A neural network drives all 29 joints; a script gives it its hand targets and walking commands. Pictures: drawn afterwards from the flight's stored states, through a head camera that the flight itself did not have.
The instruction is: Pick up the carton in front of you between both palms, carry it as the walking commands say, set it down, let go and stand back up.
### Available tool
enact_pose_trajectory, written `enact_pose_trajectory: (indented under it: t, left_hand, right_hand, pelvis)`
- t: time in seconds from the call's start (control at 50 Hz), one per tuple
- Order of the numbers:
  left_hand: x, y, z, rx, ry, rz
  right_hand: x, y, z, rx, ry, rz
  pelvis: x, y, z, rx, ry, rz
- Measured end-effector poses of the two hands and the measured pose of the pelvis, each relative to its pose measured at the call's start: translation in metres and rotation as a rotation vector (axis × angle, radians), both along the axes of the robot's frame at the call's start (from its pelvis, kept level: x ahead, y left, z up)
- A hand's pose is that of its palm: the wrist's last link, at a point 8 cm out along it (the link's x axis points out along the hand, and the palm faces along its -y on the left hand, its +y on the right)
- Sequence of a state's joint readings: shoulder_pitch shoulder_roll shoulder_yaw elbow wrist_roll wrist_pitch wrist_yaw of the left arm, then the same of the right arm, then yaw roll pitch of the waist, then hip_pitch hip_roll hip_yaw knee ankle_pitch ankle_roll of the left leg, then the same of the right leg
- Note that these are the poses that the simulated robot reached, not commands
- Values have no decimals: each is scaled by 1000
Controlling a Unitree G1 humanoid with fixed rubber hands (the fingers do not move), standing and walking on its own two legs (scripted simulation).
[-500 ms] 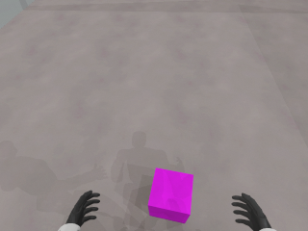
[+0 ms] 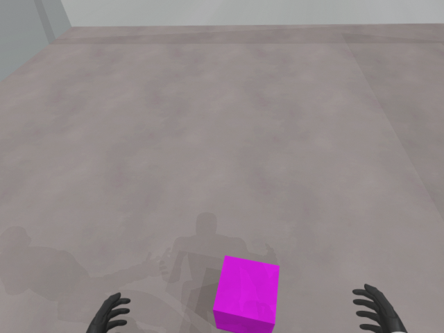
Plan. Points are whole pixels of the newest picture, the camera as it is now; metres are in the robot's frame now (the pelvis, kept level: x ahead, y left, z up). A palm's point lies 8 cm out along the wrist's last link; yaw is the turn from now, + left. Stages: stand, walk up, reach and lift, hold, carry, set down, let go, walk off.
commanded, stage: stand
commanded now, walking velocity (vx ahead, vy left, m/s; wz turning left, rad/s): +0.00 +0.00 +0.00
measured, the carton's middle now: (246, 298) +0.40 -0.04 -0.64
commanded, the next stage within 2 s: none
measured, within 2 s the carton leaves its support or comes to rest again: neither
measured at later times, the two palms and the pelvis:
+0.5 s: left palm out of the picture +0.10 +0.26 -0.09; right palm out of the picture +0.11 -0.29 -0.10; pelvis +0.00 -0.01 +0.00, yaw +1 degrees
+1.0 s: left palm out of the picture +0.07 +0.27 -0.09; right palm out of the picture +0.07 -0.30 -0.10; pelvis -0.02 -0.02 +0.01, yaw +1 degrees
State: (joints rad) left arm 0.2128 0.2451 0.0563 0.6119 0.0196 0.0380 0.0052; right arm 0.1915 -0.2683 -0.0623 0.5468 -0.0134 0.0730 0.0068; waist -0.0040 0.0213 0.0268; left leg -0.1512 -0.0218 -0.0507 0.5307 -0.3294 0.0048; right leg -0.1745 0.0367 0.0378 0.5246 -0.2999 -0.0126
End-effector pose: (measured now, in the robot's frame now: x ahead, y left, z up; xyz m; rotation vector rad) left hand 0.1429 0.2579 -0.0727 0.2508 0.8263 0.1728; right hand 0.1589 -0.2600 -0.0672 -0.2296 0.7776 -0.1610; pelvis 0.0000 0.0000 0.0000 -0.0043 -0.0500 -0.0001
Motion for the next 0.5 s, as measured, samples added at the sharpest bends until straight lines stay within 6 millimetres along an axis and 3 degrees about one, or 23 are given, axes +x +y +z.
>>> enact_pose_trajectory:
  t: [0.16, 0.5]
  left_hand:
    - [-20, 22, 0, 76, 51, 53]
    - [-39, 6, -13, 49, 114, 69]
  right_hand:
    - [-17, -20, -17, -34, 68, -11]
    - [-45, -29, -31, -47, 168, -18]
  pelvis:
    - [2, -5, 1, 1, 19, 10]
    - [-2, -14, 2, 3, 9, 18]
